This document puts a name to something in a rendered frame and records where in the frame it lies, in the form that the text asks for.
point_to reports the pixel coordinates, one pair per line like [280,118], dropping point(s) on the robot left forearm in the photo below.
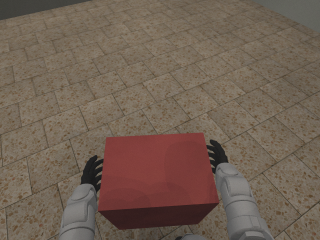
[78,219]

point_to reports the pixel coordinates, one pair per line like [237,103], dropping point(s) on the robot left hand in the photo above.
[89,173]

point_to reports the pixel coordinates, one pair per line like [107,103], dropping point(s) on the robot right hand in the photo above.
[218,155]

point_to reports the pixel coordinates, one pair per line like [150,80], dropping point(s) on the robot right forearm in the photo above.
[244,219]

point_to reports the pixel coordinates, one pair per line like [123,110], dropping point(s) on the carton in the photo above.
[158,180]

